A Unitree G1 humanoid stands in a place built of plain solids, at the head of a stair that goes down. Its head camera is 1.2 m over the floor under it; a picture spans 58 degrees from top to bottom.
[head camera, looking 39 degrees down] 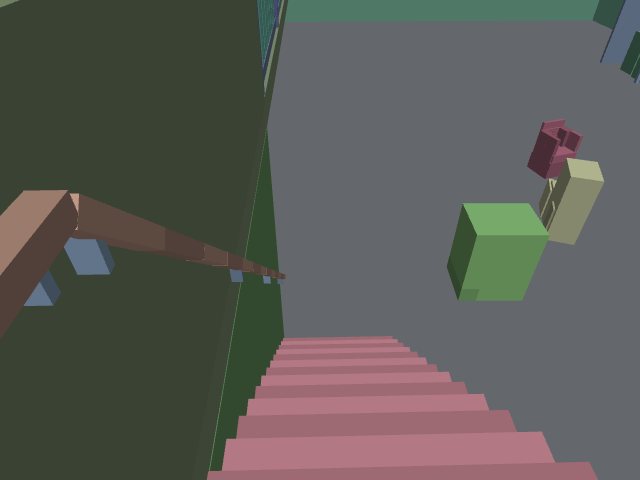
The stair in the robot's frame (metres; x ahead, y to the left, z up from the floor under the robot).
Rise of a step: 0.20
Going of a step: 0.20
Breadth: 1.20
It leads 1 degrees to the left of straight ahead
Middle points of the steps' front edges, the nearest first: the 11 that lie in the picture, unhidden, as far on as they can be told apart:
0.61 -0.25 -0.20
0.81 -0.25 -0.40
1.01 -0.24 -0.60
1.21 -0.24 -0.80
1.41 -0.23 -1.00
1.61 -0.23 -1.20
1.81 -0.22 -1.40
2.01 -0.22 -1.61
2.21 -0.21 -1.81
2.41 -0.21 -2.01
2.61 -0.20 -2.21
